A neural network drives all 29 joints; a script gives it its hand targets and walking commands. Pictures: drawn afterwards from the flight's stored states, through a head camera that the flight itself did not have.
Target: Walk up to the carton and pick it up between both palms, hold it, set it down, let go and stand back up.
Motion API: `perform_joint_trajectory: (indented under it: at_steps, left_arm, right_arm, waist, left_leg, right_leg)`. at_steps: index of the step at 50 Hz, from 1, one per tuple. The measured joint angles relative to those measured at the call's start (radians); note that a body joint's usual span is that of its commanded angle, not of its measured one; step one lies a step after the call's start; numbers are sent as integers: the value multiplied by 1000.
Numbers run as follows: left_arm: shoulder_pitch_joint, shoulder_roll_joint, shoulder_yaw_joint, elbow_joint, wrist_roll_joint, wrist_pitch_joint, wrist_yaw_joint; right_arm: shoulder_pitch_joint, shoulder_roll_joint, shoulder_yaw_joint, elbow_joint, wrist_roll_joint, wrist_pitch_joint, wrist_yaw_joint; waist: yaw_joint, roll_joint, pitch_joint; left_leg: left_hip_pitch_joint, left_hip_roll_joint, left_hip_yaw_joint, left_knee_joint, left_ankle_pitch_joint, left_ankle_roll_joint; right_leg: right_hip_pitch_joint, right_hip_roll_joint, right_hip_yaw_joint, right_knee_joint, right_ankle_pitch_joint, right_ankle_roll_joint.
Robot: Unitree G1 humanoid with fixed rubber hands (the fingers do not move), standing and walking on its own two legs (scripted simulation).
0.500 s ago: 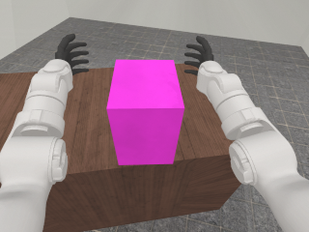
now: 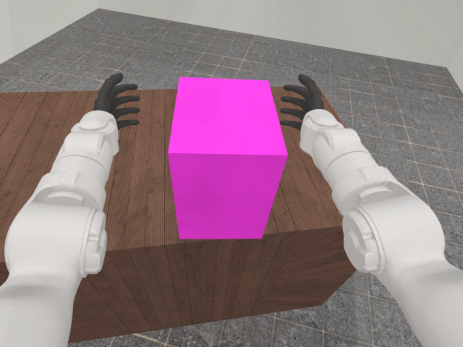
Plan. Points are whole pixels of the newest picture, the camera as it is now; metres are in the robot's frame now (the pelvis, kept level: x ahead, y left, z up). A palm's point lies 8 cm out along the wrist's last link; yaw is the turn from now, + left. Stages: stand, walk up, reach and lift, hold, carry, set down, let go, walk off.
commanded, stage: reach and lift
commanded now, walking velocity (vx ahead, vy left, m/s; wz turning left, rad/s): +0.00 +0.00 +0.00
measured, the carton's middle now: (222, 161) +0.49 +0.01 +0.04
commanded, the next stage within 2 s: none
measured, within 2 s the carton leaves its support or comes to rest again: neither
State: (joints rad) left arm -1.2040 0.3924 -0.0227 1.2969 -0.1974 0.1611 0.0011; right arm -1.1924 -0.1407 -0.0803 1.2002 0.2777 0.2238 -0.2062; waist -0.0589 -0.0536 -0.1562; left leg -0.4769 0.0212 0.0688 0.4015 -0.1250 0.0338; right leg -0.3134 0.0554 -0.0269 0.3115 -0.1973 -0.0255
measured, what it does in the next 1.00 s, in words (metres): stands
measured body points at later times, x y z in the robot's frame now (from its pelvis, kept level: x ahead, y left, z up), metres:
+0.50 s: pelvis +0.00 +0.00 -0.01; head +0.06 +0.05 +0.44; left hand +0.49 +0.20 +0.11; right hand +0.48 -0.13 +0.14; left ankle +0.03 +0.09 -0.74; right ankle -0.04 -0.10 -0.74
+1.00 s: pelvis +0.02 +0.00 +0.00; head +0.07 +0.02 +0.45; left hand +0.49 +0.16 +0.13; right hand +0.47 -0.12 +0.12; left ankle +0.03 +0.09 -0.74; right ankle -0.04 -0.10 -0.74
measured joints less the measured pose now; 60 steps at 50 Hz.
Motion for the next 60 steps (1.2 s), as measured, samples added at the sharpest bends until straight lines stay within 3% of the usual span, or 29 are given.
perform_joint_trajectory:
  at_steps: [5, 13, 19, 31, 34, 36, 38, 42, 45, 52, 60]
  left_arm:
    - [3, -27, 1, 10, -2, -70, 15]
    - [-54, -22, 10, 145, -11, -145, 7]
    - [-37, -35, 24, 188, 30, -181, -1]
    - [17, -63, 91, 87, 95, -249, 3]
    - [-8, -82, 141, 114, 152, -258, -34]
    - [-22, -115, 213, 147, 231, -259, -69]
    - [-20, -148, 325, 149, 324, -260, -66]
    - [17, -202, 500, 48, 525, -245, -85]
    - [63, -263, 566, -48, 613, -217, -73]
    - [138, -353, 673, -191, 671, -179, -60]
    - [152, -381, 735, -286, 717, -142, -101]
  right_arm:
    - [13, 21, -50, 4, -54, -35, 21]
    - [10, 68, -132, 25, -154, -68, 9]
    - [15, 70, -149, 36, -178, -95, 14]
    - [79, 77, -199, 29, -220, -181, 45]
    - [101, 100, -228, -3, -273, -196, 50]
    - [117, 129, -270, -40, -335, -206, 57]
    - [137, 163, -333, -86, -417, -206, 52]
    - [204, 213, -463, -195, -566, -226, 76]
    - [247, 262, -551, -277, -661, -240, 95]
    - [286, 330, -636, -371, -800, -264, 127]
    - [314, 375, -623, -429, -807, -255, 119]
  waist:
    - [4, 7, -24]
    - [-15, -6, -54]
    - [-19, -28, -49]
    - [10, -2, -58]
    - [12, 0, -52]
    - [11, -6, -28]
    - [14, -18, 9]
    - [40, -33, 87]
    - [64, -19, 98]
    - [85, 25, 124]
    - [81, -16, 184]
  left_leg:
    - [-75, 4, 1, 15, 13, 3]
    - [-133, 4, 7, 27, 17, 9]
    - [-127, 2, 12, 37, 2, 7]
    - [-147, -1, 7, 44, -12, 3]
    - [-129, -1, 10, 36, -13, 4]
    - [-92, -5, 13, 21, -12, 6]
    - [-37, -11, 19, -5, -7, 7]
    - [74, -24, 29, -60, 4, 8]
    - [114, -28, 37, -86, 8, 7]
    - [180, -32, 51, -109, 1, 12]
    - [254, -26, 63, -138, 6, 8]
  right_leg:
    - [-84, 3, 0, 34, 3, 0]
    - [-159, 1, 4, 77, -7, 2]
    - [-156, -2, 9, 93, -23, 1]
    - [-167, -4, 5, 84, -32, 2]
    - [-149, -5, 8, 75, -31, 3]
    - [-117, -8, 11, 67, -32, 5]
    - [-70, -14, 17, 55, -32, 7]
    - [27, -25, 27, 26, -32, 10]
    - [65, -29, 35, -1, -26, 12]
    - [123, -36, 41, -19, -26, 26]
    - [188, -30, 49, -38, -23, 23]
